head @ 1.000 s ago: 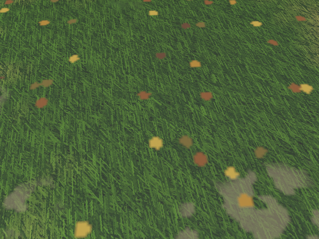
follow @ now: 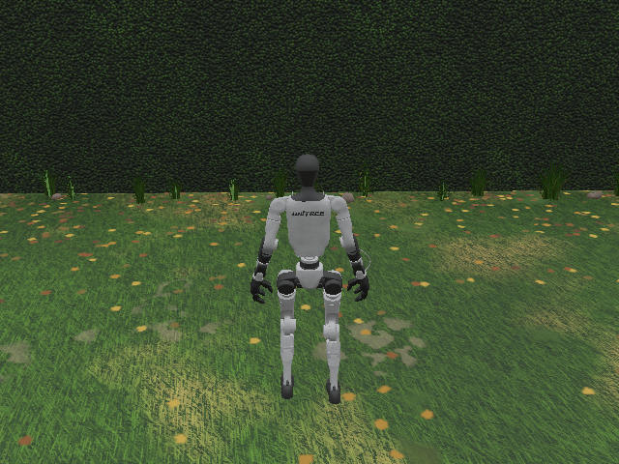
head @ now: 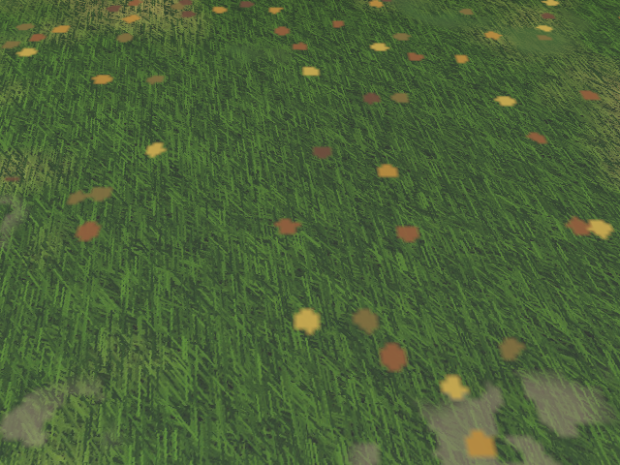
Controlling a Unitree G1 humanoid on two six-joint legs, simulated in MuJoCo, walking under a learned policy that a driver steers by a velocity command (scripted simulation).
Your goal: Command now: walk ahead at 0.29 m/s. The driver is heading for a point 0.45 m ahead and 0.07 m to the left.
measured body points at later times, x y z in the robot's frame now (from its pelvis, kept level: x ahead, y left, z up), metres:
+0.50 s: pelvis +0.21 +0.01 -0.01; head +0.25 +0.01 +0.43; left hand +0.47 +0.21 -0.10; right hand +0.09 -0.24 -0.14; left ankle +0.00 +0.12 -0.73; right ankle +0.37 -0.10 -0.73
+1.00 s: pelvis +0.40 +0.00 +0.00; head +0.41 +0.02 +0.45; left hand +0.47 +0.26 -0.15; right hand +0.52 -0.26 -0.12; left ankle +0.47 +0.13 -0.74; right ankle +0.37 -0.10 -0.73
